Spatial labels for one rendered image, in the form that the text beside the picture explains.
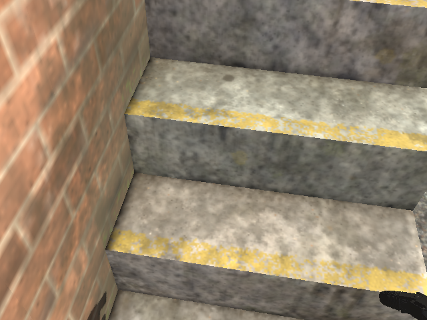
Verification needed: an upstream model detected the robot right hand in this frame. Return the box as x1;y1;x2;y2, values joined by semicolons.
379;291;427;320

